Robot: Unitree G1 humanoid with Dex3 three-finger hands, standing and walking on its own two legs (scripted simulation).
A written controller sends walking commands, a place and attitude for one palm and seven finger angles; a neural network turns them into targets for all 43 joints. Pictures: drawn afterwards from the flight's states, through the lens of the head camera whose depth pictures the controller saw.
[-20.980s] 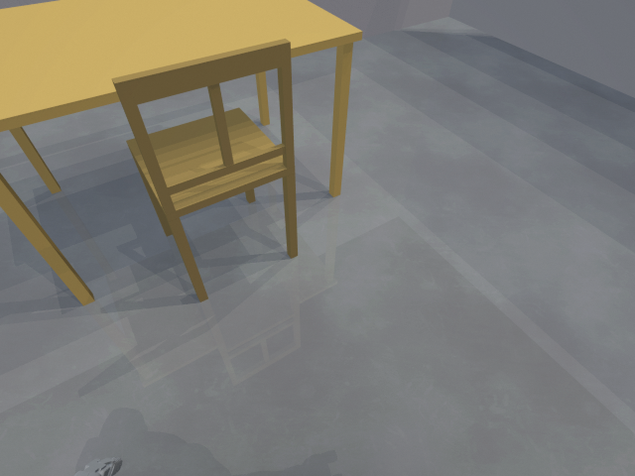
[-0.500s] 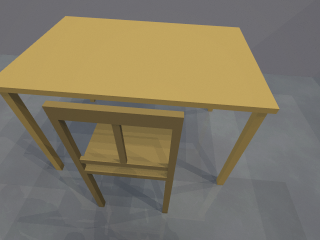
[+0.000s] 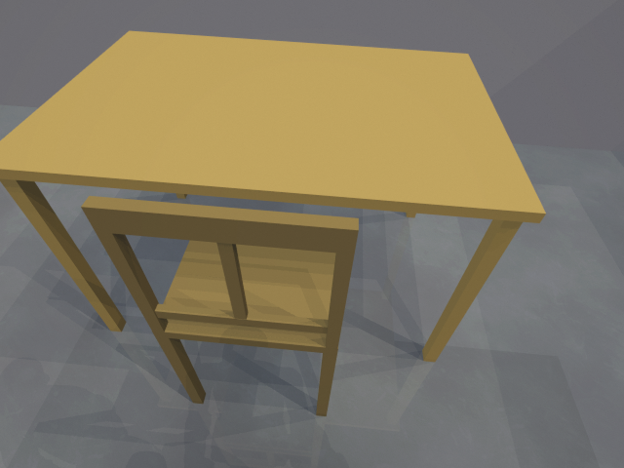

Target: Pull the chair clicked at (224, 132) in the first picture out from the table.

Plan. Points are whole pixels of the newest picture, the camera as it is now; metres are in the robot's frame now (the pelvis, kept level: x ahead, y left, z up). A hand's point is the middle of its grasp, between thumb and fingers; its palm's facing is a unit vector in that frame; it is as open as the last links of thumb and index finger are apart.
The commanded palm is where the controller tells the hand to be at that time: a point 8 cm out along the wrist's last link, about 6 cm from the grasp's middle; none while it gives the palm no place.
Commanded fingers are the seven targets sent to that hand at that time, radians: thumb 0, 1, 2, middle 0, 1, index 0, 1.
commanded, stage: look again from close up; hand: left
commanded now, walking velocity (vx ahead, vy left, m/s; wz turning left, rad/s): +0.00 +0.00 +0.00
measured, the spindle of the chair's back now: (234, 281) +0.45 +0.18 -0.10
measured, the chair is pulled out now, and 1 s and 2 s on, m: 0.00 0.00 0.00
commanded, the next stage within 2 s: raise the hand toward the chair's back in 0.12 s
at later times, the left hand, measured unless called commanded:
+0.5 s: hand (205, 412) +0.19 +0.15 -0.03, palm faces +0.05 -1.00 -0.03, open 8.1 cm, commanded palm +0.11 +0.21 -0.07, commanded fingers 0.00 0.55 0.75 -0.17 -0.25 -0.17 -0.25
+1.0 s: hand (195, 446) +0.17 +0.16 -0.07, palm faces -0.07 -1.00 -0.04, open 12.4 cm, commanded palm +0.13 +0.22 -0.06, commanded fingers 0.00 -0.03 0.50 -0.11 -0.15 -0.11 -0.15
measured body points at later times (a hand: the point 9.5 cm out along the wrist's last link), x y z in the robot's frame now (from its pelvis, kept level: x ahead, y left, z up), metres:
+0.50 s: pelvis -0.03 -0.01 -0.05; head +0.01 -0.01 +0.40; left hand +0.19 +0.21 -0.02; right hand +0.11 -0.29 -0.13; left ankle +0.00 +0.12 -0.74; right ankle -0.03 -0.11 -0.74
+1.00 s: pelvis -0.05 -0.02 -0.12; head +0.04 -0.02 +0.32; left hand +0.16 +0.22 -0.06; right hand +0.15 -0.22 -0.22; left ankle +0.00 +0.12 -0.74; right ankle -0.03 -0.11 -0.74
